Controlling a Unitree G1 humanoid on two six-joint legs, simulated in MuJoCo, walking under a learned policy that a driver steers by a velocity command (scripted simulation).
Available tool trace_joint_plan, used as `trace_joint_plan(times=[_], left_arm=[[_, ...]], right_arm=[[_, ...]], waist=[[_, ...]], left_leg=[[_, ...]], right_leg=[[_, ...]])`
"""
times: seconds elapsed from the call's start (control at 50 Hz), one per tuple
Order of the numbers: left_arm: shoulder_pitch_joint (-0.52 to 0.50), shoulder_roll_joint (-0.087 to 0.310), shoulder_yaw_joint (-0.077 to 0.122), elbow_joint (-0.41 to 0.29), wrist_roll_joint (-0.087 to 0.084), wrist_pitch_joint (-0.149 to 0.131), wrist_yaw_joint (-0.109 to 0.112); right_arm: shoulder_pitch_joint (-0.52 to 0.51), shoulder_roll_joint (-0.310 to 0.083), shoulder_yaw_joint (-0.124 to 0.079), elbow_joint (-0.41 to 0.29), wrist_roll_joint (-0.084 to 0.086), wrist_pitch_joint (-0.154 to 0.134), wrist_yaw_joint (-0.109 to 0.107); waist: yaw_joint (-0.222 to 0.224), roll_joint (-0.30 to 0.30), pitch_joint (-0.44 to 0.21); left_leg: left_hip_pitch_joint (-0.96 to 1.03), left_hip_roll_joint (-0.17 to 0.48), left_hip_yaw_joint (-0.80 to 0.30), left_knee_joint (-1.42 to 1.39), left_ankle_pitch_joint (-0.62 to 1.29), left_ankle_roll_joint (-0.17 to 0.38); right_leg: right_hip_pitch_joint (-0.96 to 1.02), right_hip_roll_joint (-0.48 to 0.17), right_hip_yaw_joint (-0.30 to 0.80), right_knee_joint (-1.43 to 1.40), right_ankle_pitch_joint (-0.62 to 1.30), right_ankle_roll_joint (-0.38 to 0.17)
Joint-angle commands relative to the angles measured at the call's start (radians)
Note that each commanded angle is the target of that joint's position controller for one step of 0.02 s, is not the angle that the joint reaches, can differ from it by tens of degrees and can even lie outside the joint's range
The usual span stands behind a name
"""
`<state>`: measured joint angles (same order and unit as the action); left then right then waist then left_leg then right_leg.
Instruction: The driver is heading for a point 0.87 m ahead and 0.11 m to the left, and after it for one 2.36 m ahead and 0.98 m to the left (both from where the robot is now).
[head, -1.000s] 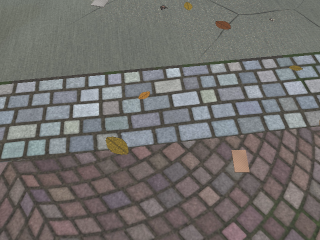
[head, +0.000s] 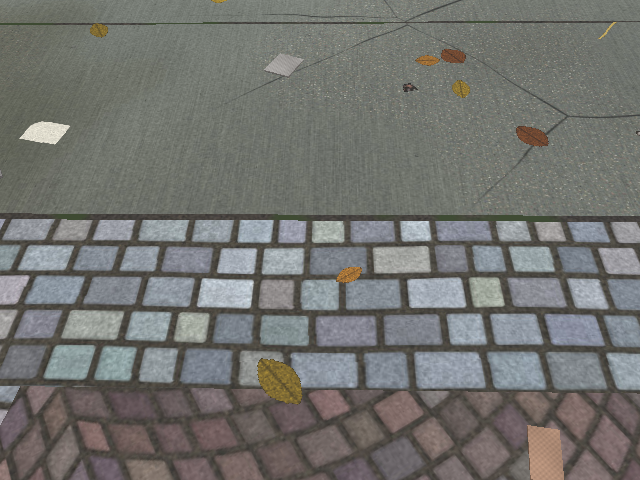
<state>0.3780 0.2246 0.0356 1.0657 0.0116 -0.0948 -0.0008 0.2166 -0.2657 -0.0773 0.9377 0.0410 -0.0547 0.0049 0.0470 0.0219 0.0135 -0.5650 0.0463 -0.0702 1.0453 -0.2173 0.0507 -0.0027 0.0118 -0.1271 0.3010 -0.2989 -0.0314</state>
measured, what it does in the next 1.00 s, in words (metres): walks ahead: left foot, then right foot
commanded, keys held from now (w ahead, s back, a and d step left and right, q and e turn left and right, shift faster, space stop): w+q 0.28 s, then w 0.18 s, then w+e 0.54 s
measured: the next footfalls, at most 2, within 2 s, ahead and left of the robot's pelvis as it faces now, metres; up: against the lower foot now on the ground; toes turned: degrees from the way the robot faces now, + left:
left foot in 0.26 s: +0.29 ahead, +0.15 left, +0.00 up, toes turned +11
right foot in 0.82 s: +0.66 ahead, +0.03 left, +0.00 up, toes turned +4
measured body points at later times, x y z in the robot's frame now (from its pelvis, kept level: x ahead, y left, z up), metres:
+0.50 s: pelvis +0.26 +0.09 +0.00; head +0.27 +0.11 +0.45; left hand +0.34 +0.39 -0.11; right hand +0.39 -0.15 -0.12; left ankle +0.25 +0.14 -0.74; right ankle +0.38 -0.08 -0.66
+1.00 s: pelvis +0.57 +0.09 -0.01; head +0.60 +0.10 +0.44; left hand +0.68 +0.36 -0.12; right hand +0.69 -0.17 -0.12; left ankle +0.52 +0.24 -0.65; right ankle +0.62 +0.02 -0.74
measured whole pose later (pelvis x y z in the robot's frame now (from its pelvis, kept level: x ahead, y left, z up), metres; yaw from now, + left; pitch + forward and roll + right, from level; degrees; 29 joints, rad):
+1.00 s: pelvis +0.57 +0.09 -0.01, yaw +0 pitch +1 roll -1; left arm 0.23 0.27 0.06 0.78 -0.01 -0.07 -0.03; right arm 0.21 -0.27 -0.03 0.83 0.00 -0.12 0.00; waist 0.01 0.01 0.03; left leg -0.49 0.04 -0.07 1.18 -0.35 0.00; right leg -0.30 0.12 0.01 0.41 -0.13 -0.09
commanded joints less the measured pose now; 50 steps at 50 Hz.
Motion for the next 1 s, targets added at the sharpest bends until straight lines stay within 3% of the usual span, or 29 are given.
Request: trace_joint_plan(times=[0.02, 0.12, 0.16, 0.2, 0.22, 0.24, 0.26, 0.28, 0.3, 0.32, 0.34, 0.36, 0.38, 0.42, 0.48, 0.6, 0.72, 0.74, 0.78, 0.8, 0.82, 0.84, 0.86, 0.88, 0.9, 0.92, 0.94, 0.96, 1.0], left_arm=[[-0.008, 0.15, 0.021, -0.045, 0.007, -0.002, 0.019], [0.035, 0.174, 0.029, -0.045, -0.011, 0.007, 0.029], [0.032, 0.188, 0.034, -0.048, -0.02, 0.014, 0.029], [0.012, 0.218, 0.045, -0.065, -0.022, 0.027, 0.035], [-0.003, 0.232, 0.05, -0.077, -0.019, 0.037, 0.039], [-0.022, 0.236, 0.051, -0.092, -0.02, 0.042, 0.042], [-0.015, 0.219, 0.043, -0.113, -0.009, 0.035, 0.041], [0.054, 0.066, 0.002, -0.172, -0.002, 0.002, 0.022], [-0.037, 0.139, 0.014, -0.196, -0.039, -0.05, 0.002], [-0.109, 0.18, 0.029, -0.22, -0.079, -0.067, -0.004], [-0.114, 0.172, 0.029, -0.218, -0.07, -0.071, 0.003], [-0.111, 0.178, 0.04, -0.199, -0.045, -0.061, 0.014], [-0.077, 0.174, 0.045, -0.189, -0.033, -0.044, 0.016], [-0.062, 0.148, 0.045, -0.189, -0.021, -0.016, 0.016], [-0.17, 0.137, 0.046, -0.229, -0.009, 0.006, 0.022], [-0.326, 0.109, 0.033, -0.269, -0.028, -0.006, -0.003], [-0.454, 0.091, 0.012, -0.344, -0.038, -0.014, -0.051], [-0.456, 0.092, 0.011, -0.355, -0.038, -0.016, -0.061], [-0.399, 0.12, 0.022, -0.359, -0.033, -0.013, -0.071], [-0.312, 0.152, 0.038, -0.345, -0.031, -0.009, -0.07], [-0.156, 0.202, 0.063, -0.313, -0.032, -0.006, -0.065], [0.011, 0.277, 0.087, -0.289, -0.023, 0.004, -0.049], [0.05, 0.327, 0.102, -0.298, -0.034, 0.009, -0.043], [0.055, 0.242, 0.077, -0.28, -0.034, 0.019, -0.035], [0.003, 0.201, 0.066, -0.298, -0.026, 0.021, -0.026], [-0.073, 0.184, 0.059, -0.314, -0.02, 0.017, -0.027], [-0.126, 0.158, 0.051, -0.332, -0.018, 0.011, -0.025], [-0.154, 0.154, 0.047, -0.347, -0.01, 0.012, -0.022], [-0.172, 0.17, 0.053, -0.362, -0.018, 0.015, -0.016]], right_arm=[[-0.152, 0.009, 0.012, -0.117, -0.007, -0.006, 0.015], [-0.287, 0.01, 0.029, -0.201, -0.013, 0.0, 0.045], [-0.297, -0.007, 0.023, -0.224, -0.013, 0.002, 0.057], [-0.238, -0.051, 0.001, -0.228, -0.014, 0.006, 0.066], [-0.135, -0.089, -0.02, -0.207, -0.011, 0.009, 0.068], [0.023, -0.144, -0.052, -0.167, -0.009, 0.015, 0.06], [0.169, -0.218, -0.086, -0.134, -0.006, 0.029, 0.035], [0.118, -0.294, -0.09, -0.169, -0.004, 0.027, 0.022], [0.143, -0.214, -0.061, -0.164, -0.022, 0.015, 0.022], [0.113, -0.15, -0.043, -0.148, -0.034, -0.001, 0.022], [0.03, -0.116, -0.031, -0.158, -0.03, -0.019, 0.029], [-0.039, -0.081, -0.02, -0.17, -0.033, -0.03, 0.031], [-0.074, -0.07, -0.013, -0.178, -0.044, -0.034, 0.03], [-0.065, -0.082, -0.012, -0.164, -0.042, -0.043, 0.027], [-0.001, -0.112, -0.014, -0.131, -0.039, -0.051, 0.01], [0.092, -0.127, -0.006, -0.078, -0.044, -0.052, -0.012], [0.166, -0.124, -0.002, -0.02, -0.049, -0.026, -0.019], [0.162, -0.13, -0.002, -0.02, -0.049, -0.019, -0.022], [0.134, -0.158, -0.006, -0.035, -0.05, -0.007, -0.031], [0.125, -0.174, -0.008, -0.042, -0.052, 0.001, -0.037], [0.102, -0.183, -0.006, -0.053, -0.052, 0.008, -0.042], [0.099, -0.173, 0.005, -0.08, -0.062, -0.002, -0.045], [0.204, -0.032, 0.048, -0.091, -0.068, -0.035, -0.021], [0.153, -0.124, 0.03, -0.097, -0.045, -0.081, 0.003], [0.035, -0.171, 0.017, -0.148, -0.001, -0.102, 0.011], [-0.016, -0.15, 0.024, -0.169, -0.007, -0.111, 0.009], [-0.026, -0.152, 0.015, -0.168, -0.033, -0.105, 0.0], [-0.009, -0.144, 0.012, -0.171, -0.047, -0.093, -0.004], [0.029, -0.113, 0.014, -0.178, -0.057, -0.072, -0.008]], waist=[[0.012, -0.079, 0.1], [0.027, -0.083, 0.132], [0.0, -0.09, 0.122], [-0.061, -0.133, 0.049], [-0.121, -0.149, -0.014], [-0.203, -0.129, -0.097], [-0.258, -0.026, -0.169], [-0.124, 0.237, -0.278], [-0.182, 0.124, -0.346], [-0.165, 0.092, -0.2], [-0.105, -0.015, -0.095], [-0.068, -0.032, -0.072], [-0.034, -0.018, -0.049], [-0.011, 0.005, -0.036], [-0.035, 0.008, 0.016], [-0.113, 0.023, 0.04], [-0.149, 0.009, 0.071], [-0.14, 0.017, 0.063], [-0.092, 0.058, -0.004], [-0.042, 0.083, -0.064], [0.043, 0.077, -0.144], [0.109, -0.012, -0.261], [0.05, -0.286, -0.401], [0.084, -0.172, -0.43], [0.085, -0.137, -0.271], [0.037, -0.012, -0.141], [-0.002, 0.028, -0.085], [-0.037, 0.011, -0.05], [-0.074, -0.028, -0.029]], left_leg=[[-0.201, 0.043, 0.015, -0.131, 0.102, -0.025], [-0.104, 0.028, 0.117, -0.344, 0.203, -0.002], [-0.053, 0.002, 0.146, -0.389, 0.166, 0.033], [0.076, -0.061, 0.196, -0.382, 0.092, 0.075], [0.203, -0.099, 0.21, -0.382, 0.06, 0.101], [0.43, -0.128, 0.194, -0.436, 0.092, 0.139], [0.708, -0.029, -0.009, -0.489, 0.007, 0.187], [0.966, 0.261, -0.646, -0.661, -0.206, 0.388], [0.952, 0.301, -0.789, -0.805, -0.291, 0.384], [0.842, 0.268, -0.612, -0.81, -0.223, 0.32], [0.66, 0.218, -0.459, -0.816, -0.082, 0.276], [0.541, 0.175, -0.351, -0.821, 0.027, 0.241], [0.445, 0.147, -0.285, -0.842, 0.099, 0.23], [0.347, 0.127, -0.22, -0.873, 0.186, 0.235], [0.328, 0.107, -0.139, -0.912, 0.229, 0.221], [0.434, 0.093, -0.013, -0.936, 0.228, 0.121], [0.705, 0.172, 0.056, -0.848, 0.443, 0.112], [0.731, 0.182, 0.068, -0.813, 0.541, 0.107], [0.752, 0.181, 0.101, -0.686, 0.926, 0.087], [0.75, 0.174, 0.115, -0.564, 1.102, 0.075], [0.675, 0.149, 0.143, -0.366, 1.123, 0.05], [0.429, 0.115, 0.162, -0.068, 0.829, 0.018], [-0.049, -0.135, 0.114, 0.383, -0.104, -0.087], [-0.186, -0.105, -0.074, 0.454, -0.274, -0.051], [-0.25, -0.042, -0.079, 0.417, -0.22, -0.032], [-0.231, -0.003, -0.056, 0.305, -0.164, -0.024], [-0.174, 0.028, -0.045, 0.199, -0.138, -0.031], [-0.102, 0.041, -0.038, 0.156, -0.131, -0.042], [-0.047, 0.053, -0.017, 0.04, -0.125, -0.075]], right_leg=[[0.022, -0.264, 0.121, -0.169, 0.383, -0.105], [0.003, -0.275, -0.012, -0.187, 0.421, -0.097], [0.053, -0.291, -0.053, -0.125, 0.625, -0.082], [0.095, -0.302, -0.086, 0.028, 0.991, -0.065], [0.085, -0.299, -0.096, 0.178, 1.111, -0.055], [-0.004, -0.273, -0.102, 0.383, 1.075, -0.031], [-0.245, -0.221, -0.099, 0.69, 0.739, 0.009], [-0.646, 0.016, -0.011, 1.111, -0.196, 0.067], [-0.734, 0.001, 0.228, 1.194, -0.232, 0.03], [-0.793, -0.055, 0.218, 1.157, -0.15, -0.003], [-0.745, -0.11, 0.212, 1.045, -0.061, -0.012], [-0.668, -0.15, 0.209, 0.956, -0.015, -0.008], [-0.596, -0.174, 0.214, 0.921, 0.016, -0.003], [-0.54, -0.185, 0.201, 0.848, 0.033, 0.02], [-0.632, -0.185, 0.179, 0.692, 0.177, 0.057], [-0.659, -0.137, 0.15, 0.37, 0.507, 0.027], [-0.777, -0.074, 0.136, 0.252, 0.378, -0.022], [-0.764, -0.06, 0.117, 0.245, 0.33, -0.034], [-0.634, 0.002, 0.046, 0.253, 0.224, -0.067], [-0.519, 0.04, 0.02, 0.263, 0.18, -0.088], [-0.3, 0.063, 0.027, 0.211, 0.231, -0.123], [0.028, -0.092, 0.258, 0.212, 0.269, -0.195], [0.441, -0.363, 0.834, 0.139, 0.165, -0.433], [0.478, -0.351, 0.927, 0.026, 0.048, -0.403], [0.361, -0.31, 0.764, 0.01, 0.029, -0.339], [0.167, -0.268, 0.651, -0.023, 0.119, -0.308], [0.033, -0.234, 0.579, -0.04, 0.222, -0.29], [-0.078, -0.203, 0.534, -0.066, 0.293, -0.289], [-0.195, -0.175, 0.478, -0.095, 0.358, -0.291]])
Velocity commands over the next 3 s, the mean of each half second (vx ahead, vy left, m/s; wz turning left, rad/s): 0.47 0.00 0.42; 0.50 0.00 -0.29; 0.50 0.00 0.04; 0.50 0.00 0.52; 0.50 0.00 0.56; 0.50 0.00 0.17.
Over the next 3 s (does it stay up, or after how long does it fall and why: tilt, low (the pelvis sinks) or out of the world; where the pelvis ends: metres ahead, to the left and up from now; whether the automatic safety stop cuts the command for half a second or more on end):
stays up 1.61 0.49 -0.01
